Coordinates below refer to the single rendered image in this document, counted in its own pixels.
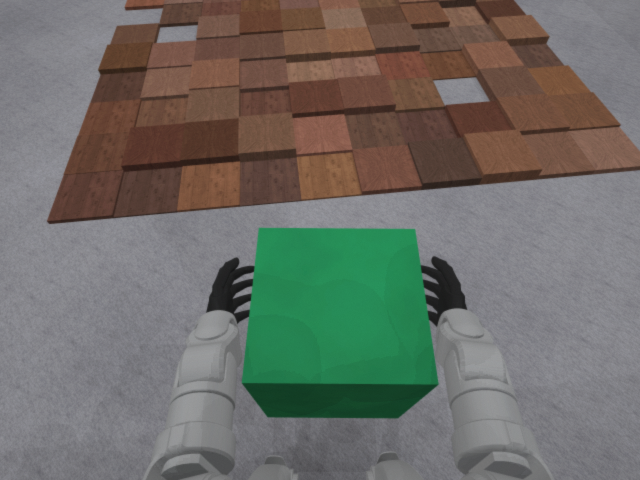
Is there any left robot hand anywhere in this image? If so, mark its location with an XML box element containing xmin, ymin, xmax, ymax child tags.
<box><xmin>206</xmin><ymin>257</ymin><xmax>255</xmax><ymax>324</ymax></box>

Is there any carton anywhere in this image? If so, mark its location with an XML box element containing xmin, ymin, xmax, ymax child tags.
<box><xmin>242</xmin><ymin>228</ymin><xmax>439</xmax><ymax>418</ymax></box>

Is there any left robot shin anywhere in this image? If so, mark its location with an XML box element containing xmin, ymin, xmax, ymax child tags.
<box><xmin>264</xmin><ymin>455</ymin><xmax>287</xmax><ymax>467</ymax></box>

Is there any robot right forearm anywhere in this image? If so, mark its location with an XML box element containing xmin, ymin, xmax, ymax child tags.
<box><xmin>435</xmin><ymin>308</ymin><xmax>554</xmax><ymax>480</ymax></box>

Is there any right robot hand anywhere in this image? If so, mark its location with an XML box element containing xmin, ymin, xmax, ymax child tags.
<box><xmin>421</xmin><ymin>256</ymin><xmax>467</xmax><ymax>326</ymax></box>

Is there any robot left forearm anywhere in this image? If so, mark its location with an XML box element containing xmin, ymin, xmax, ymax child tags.
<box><xmin>143</xmin><ymin>310</ymin><xmax>243</xmax><ymax>480</ymax></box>

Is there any right robot thigh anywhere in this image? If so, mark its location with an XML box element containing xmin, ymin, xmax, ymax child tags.
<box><xmin>366</xmin><ymin>460</ymin><xmax>424</xmax><ymax>480</ymax></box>

